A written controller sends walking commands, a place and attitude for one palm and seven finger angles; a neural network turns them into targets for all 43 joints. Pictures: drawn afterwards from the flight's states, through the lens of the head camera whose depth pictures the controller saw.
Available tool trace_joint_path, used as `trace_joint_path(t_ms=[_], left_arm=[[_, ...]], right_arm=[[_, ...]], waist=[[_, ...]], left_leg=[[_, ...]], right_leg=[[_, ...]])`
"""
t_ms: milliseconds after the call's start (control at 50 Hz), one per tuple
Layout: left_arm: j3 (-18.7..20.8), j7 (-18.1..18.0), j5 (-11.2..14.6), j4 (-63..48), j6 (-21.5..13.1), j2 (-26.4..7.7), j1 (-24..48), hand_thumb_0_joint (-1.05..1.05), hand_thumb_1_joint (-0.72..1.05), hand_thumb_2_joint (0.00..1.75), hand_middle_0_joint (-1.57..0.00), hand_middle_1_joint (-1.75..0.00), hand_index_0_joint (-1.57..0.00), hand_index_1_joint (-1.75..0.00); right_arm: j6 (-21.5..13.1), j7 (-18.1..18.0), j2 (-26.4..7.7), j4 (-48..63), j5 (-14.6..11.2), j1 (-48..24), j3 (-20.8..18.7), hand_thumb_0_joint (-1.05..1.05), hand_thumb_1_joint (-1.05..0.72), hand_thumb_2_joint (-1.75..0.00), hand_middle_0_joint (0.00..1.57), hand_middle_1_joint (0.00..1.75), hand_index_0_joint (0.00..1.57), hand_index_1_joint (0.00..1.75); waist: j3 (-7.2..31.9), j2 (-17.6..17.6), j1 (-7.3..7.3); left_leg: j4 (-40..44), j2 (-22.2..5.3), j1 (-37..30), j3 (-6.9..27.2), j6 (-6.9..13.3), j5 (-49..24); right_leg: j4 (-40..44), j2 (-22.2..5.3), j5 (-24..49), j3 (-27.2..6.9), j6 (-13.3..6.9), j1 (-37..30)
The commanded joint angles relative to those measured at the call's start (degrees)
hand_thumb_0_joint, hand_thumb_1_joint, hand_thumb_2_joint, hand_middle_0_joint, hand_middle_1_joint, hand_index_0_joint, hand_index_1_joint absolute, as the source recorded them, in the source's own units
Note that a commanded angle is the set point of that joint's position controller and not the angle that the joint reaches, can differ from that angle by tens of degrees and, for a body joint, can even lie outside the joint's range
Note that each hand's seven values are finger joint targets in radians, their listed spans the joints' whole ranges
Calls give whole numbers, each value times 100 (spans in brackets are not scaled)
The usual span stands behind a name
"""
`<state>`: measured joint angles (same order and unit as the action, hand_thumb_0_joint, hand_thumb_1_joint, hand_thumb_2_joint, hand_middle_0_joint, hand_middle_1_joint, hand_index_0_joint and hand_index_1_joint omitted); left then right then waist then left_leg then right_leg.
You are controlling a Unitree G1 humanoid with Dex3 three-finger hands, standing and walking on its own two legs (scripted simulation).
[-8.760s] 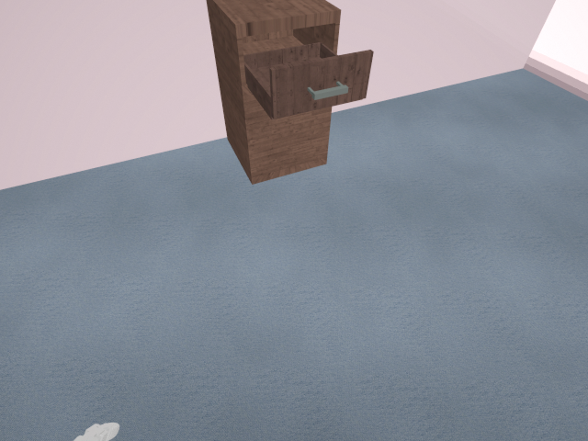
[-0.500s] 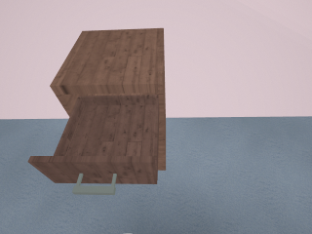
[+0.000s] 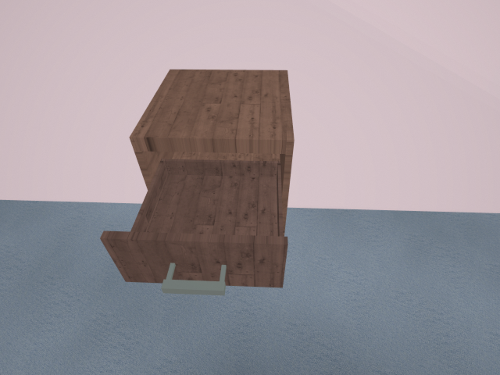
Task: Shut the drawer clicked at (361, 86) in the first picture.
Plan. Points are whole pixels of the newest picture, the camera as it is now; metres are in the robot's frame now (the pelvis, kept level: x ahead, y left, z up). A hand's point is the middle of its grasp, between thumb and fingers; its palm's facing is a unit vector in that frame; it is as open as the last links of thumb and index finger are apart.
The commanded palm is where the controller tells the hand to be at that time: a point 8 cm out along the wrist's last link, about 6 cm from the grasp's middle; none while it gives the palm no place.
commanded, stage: come to a stop and stand still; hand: left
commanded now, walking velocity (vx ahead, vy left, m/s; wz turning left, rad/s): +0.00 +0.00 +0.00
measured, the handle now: (195, 278) +0.35 +0.15 -0.12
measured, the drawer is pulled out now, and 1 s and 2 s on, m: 0.30 0.30 0.30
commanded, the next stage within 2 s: look again from close up in 1.42 s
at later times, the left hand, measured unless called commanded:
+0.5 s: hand out of the picture +0.00 +0.21 -0.16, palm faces +0.04 -0.98 -0.20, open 7.3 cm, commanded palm none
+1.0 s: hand out of the picture +0.03 +0.20 -0.16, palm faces +0.05 -0.98 -0.19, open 7.3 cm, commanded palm none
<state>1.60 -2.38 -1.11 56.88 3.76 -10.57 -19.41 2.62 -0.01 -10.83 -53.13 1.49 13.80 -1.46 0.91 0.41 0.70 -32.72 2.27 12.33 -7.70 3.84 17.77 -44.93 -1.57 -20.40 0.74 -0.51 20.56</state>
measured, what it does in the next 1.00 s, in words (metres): steps on the spot: right foot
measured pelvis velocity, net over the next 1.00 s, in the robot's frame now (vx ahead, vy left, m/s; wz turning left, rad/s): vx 0.04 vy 0.03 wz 0.02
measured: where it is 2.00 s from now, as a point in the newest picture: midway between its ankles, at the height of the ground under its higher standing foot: outside the picture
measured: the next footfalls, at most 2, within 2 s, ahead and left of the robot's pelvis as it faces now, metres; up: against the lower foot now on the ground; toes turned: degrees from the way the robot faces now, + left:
right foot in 0.04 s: +0.06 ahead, -0.09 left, +0.00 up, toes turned +0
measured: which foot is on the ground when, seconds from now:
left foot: down 0.00-1.00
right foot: up 0.00-0.02, down 0.04-1.00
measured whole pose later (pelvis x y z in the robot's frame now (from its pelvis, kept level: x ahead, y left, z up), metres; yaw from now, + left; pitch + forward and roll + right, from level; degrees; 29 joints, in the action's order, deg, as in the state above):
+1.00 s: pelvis +0.04 +0.03 +0.01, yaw +1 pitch -1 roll +0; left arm -0.7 -3.0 -0.5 63.2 0.4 -7.9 -16.9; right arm -1.6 -1.9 -9.1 -63.9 0.4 15.7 0.9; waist -0.7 0.0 -0.1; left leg -22.3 4.0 6.6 -6.4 5.5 15.2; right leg -25.4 -0.9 -15.6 1.3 0.4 8.8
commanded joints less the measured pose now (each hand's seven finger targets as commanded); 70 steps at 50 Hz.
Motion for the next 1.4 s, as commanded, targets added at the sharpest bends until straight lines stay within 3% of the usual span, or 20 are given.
trace_joint_path(t_ms=[0,20,40,60,80,100,140,200,220,260,400,480,540,640,760,820,920,1020,1180,1380], left_arm=[[57,8,-68,-377,-330,-363,-374,0,90,90,-20,-30,-20,-30],[56,-4,-73,-394,-396,-510,-268,0,90,90,-20,-30,-20,-30],[42,5,-57,-451,-429,-622,-135,0,90,90,-20,-30,-20,-30],[48,3,-42,-491,-474,-628,1,0,90,90,-20,-30,-20,-30],[75,-21,-25,-529,-512,-654,188,0,90,90,-20,-30,-20,-30],[76,-25,-21,-560,-506,-614,266,0,90,90,-20,-30,-20,-30],[44,-5,-11,-566,-474,-519,331,0,90,90,-20,-30,-20,-30],[-3,6,9,-421,-408,-358,-38,0,90,90,-20,-30,-20,-30],[-10,9,-9,-360,-385,-361,-128,0,90,90,-20,-30,-20,-30],[-25,12,-29,-243,-356,-289,-278,0,90,90,-20,-30,-20,-30],[-56,25,-23,-57,-366,-217,-251,0,90,90,-20,-30,-20,-30],[-64,22,-11,-1,-398,-162,-218,0,90,90,-20,-30,-20,-30],[-77,15,0,51,-412,-161,-180,0,90,90,-20,-30,-20,-30],[-107,-5,16,163,-438,-129,-145,0,90,90,-20,-30,-20,-30],[-121,-42,44,335,-471,-119,-188,0,90,90,-20,-30,-20,-30],[-129,-49,47,380,-464,-156,-133,0,90,90,-20,-30,-20,-30],[-135,-54,55,459,-445,-182,-94,0,90,90,-20,-30,-20,-30],[-147,-39,57,510,-429,-202,-62,0,90,90,-20,-30,-20,-30],[-154,-35,64,516,-473,-215,-61,0,90,90,-20,-30,-20,-30],[-169,-32,67,574,-481,-187,-113,0,90,90,-20,-30,-20,-30]], right_arm=[[-151,-90,-645,389,-37,-35,-143,0,-90,-90,20,30,20,30],[-154,-104,-475,348,-85,131,-101,0,-90,-90,20,30,20,30],[-153,-110,-415,335,-101,303,-82,0,-90,-90,20,30,20,30],[-136,-93,-355,213,-86,444,-81,0,-90,-90,20,30,20,30],[-140,-90,-389,130,-82,568,-84,0,-90,-90,20,30,20,30],[-165,-88,-390,69,-75,629,-102,0,-90,-90,20,30,20,30],[-238,-80,-400,-56,-71,741,-83,0,-90,-90,20,30,20,30],[-309,-83,-548,-98,-53,430,-47,0,-90,-90,20,30,20,30],[-311,-81,-570,-133,-56,334,-41,0,-90,-90,20,30,20,30],[-310,-101,-585,-162,-64,296,-35,0,-90,-90,20,30,20,30],[-321,-127,-537,-419,-71,516,-20,0,-90,-90,20,30,20,30],[-352,-129,-507,-534,-71,603,-5,0,-90,-90,20,30,20,30],[-373,-132,-485,-599,-76,632,9,0,-90,-90,20,30,20,30],[-437,-157,-412,-726,-95,657,50,0,-90,-90,20,30,20,30],[-491,-208,-351,-881,-104,693,88,0,-90,-90,20,30,20,30],[-484,-222,-361,-941,-108,699,99,0,-90,-90,20,30,20,30],[-470,-239,-356,-1011,-108,657,119,0,-90,-90,20,30,20,30],[-455,-235,-364,-1045,-105,638,134,0,-90,-90,20,30,20,30],[-472,-229,-337,-1098,-106,678,130,0,-90,-90,20,30,20,30],[-464,-222,-245,-1205,-111,730,140,0,-90,-90,20,30,20,30]], waist=[[-928,-311,95],[-745,-565,-60],[-546,-706,-238],[-282,-965,-310],[-220,-1338,-362],[-235,-1324,-374],[-200,-695,-416],[-519,368,-120],[-633,579,-37],[-683,553,26],[-643,152,4],[-532,-72,-25],[-478,-50,-55],[-386,-17,-81],[-102,-124,-103],[-181,-70,-115],[-351,52,-95],[-493,50,-79],[-293,-90,-88],[-550,-123,-68]], left_leg=[[1108,-960,1138,1446,105,1092],[728,-569,893,1168,-44,695],[523,-354,447,953,-169,512],[288,-239,4,785,-237,282],[267,-290,-105,796,-250,141],[443,-308,-289,814,-235,59],[918,-524,-631,962,-168,-68],[1860,-992,320,1625,-32,842],[2078,-1034,566,1725,-1,1038],[2201,-1053,687,1750,11,1270],[2179,-1052,545,1740,19,1193],[2102,-1026,328,1672,7,792],[2076,-1020,149,1605,-8,509],[1888,-980,-187,1425,-37,-531],[1412,-918,-758,1153,-52,-2277],[1354,-925,-798,1113,-56,-2555],[1366,-922,-766,1111,-66,-2587],[1481,-913,-659,1118,-54,-2116],[1451,-891,-764,1098,-44,-1986],[1566,-883,-597,1098,-41,-1481]], right_leg=[[2063,-90,283,-459,-150,-540],[2435,-516,228,-1149,-371,-375],[2724,-898,-372,-1592,-600,-33],[3003,-1012,-841,-1810,-721,143],[3031,-985,-835,-1764,-746,156],[2953,-921,-733,-1553,-693,250],[2580,-577,-541,-974,-442,455],[2028,-173,160,-410,-204,-204],[1911,-113,271,-297,-189,-354],[1818,-76,274,-200,-158,-440],[1995,-150,331,-266,-164,-477],[2093,-226,565,-347,-183,-499],[2117,-248,725,-373,-190,-486],[2142,-305,1185,-395,-179,-573],[2140,-374,1814,-428,-163,-762],[2151,-377,1914,-407,-169,-793],[2197,-376,1879,-389,-161,-847],[2300,-389,1692,-399,-159,-857],[2364,-437,1916,-468,-194,-1002],[2491,-433,1645,-491,-203,-898]])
